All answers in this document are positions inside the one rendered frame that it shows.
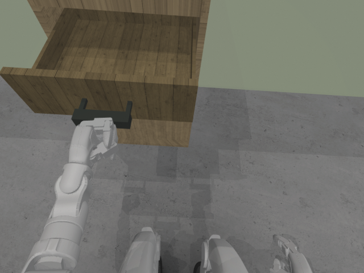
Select right robot hand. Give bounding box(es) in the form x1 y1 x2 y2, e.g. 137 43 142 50
270 234 313 273

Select handle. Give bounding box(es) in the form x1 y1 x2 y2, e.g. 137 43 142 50
71 98 133 129

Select left robot hand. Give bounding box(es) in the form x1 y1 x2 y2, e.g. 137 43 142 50
69 118 119 169

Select robot right shin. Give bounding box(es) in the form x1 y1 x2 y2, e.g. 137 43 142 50
200 235 221 273

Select left robot thigh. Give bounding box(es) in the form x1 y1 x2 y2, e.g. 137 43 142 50
119 231 160 273

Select drawer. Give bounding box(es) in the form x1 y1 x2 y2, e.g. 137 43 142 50
0 8 198 122

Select cabinet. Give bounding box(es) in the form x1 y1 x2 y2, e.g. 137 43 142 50
27 0 210 147

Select left robot forearm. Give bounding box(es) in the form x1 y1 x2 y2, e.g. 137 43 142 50
21 163 93 273

